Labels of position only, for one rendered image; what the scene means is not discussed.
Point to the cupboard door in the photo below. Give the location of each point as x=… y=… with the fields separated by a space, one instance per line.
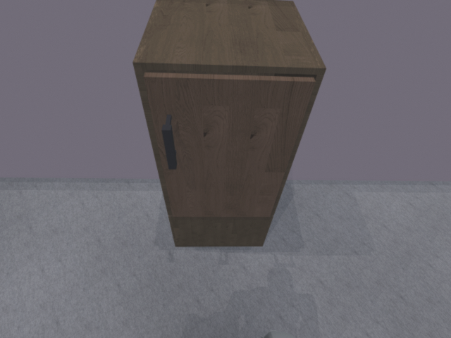
x=233 y=136

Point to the handle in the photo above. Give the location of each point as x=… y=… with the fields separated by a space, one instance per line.
x=169 y=143

